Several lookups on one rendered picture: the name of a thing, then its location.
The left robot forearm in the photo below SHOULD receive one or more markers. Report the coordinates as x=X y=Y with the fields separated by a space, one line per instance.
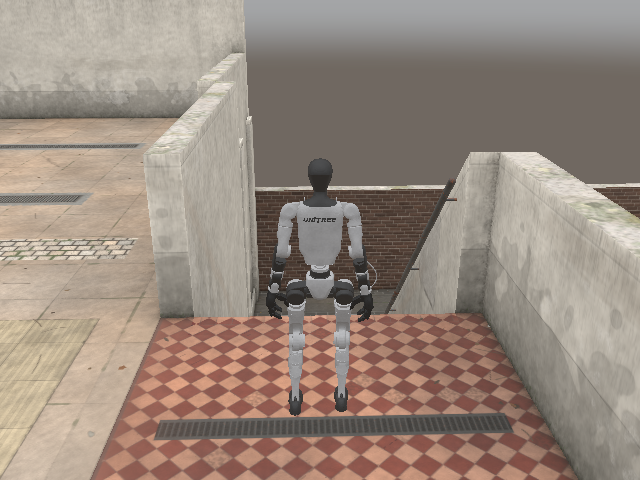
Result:
x=277 y=271

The right robot hand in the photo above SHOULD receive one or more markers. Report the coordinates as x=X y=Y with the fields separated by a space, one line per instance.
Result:
x=367 y=308

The left robot upper arm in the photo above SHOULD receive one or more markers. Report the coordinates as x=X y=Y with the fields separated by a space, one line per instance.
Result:
x=288 y=212

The robot right shin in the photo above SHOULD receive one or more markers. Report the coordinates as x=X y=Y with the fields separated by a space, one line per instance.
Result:
x=342 y=365

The right robot upper arm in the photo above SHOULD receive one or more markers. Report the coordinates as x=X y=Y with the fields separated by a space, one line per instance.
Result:
x=351 y=212

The right robot forearm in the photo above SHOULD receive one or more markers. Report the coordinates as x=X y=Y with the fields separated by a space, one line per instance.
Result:
x=362 y=274

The left robot hand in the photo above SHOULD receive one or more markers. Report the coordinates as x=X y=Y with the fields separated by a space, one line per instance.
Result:
x=271 y=304

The robot left thigh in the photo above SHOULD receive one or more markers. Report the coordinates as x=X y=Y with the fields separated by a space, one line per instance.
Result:
x=296 y=297

